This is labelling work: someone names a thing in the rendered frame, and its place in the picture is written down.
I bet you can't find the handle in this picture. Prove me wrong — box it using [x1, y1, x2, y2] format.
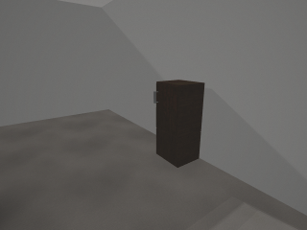
[153, 91, 158, 104]

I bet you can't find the cupboard door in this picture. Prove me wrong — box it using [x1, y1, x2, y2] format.
[156, 83, 179, 137]

